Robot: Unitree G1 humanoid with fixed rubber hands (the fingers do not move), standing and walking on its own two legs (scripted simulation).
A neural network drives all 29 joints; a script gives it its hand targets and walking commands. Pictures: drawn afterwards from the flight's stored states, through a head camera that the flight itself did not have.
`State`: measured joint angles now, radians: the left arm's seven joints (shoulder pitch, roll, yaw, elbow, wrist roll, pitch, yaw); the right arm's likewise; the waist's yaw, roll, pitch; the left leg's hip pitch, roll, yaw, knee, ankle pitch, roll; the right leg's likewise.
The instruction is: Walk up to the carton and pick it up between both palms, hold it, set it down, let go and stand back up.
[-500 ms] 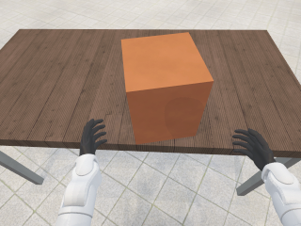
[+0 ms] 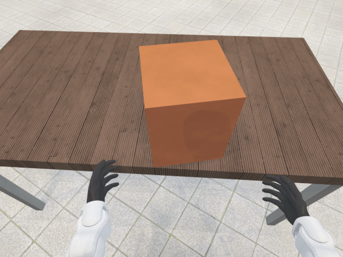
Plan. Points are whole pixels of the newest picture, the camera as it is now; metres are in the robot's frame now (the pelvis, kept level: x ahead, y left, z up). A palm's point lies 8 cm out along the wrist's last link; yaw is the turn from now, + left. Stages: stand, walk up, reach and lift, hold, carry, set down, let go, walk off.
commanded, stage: set down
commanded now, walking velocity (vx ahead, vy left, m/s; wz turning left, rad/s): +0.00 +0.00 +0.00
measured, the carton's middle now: (183, 106) +0.48 +0.05 +0.05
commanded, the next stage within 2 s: let go in 0.60 s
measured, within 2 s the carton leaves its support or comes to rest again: neither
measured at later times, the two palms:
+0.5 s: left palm (86, 215) +0.19 +0.24 -0.03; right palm (281, 231) +0.23 -0.20 -0.06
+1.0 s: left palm (82, 231) +0.17 +0.25 -0.07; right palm (279, 247) +0.20 -0.20 -0.07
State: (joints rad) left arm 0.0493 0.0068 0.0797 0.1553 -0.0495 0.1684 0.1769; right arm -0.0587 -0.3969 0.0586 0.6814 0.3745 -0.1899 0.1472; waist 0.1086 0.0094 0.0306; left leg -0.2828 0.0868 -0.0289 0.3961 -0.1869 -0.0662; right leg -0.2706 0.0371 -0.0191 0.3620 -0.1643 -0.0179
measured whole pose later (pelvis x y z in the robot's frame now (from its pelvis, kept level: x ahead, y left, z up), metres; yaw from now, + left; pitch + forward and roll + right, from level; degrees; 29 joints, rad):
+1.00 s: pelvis +0.00 +0.01 +0.00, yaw +0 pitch -1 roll -1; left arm 0.15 0.17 0.07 0.35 -0.03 0.16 0.03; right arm 0.11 -0.18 -0.01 0.68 0.16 -0.20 0.00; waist 0.11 -0.03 0.13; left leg -0.18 0.07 -0.03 0.39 -0.20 -0.07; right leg -0.17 0.03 -0.02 0.36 -0.18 -0.02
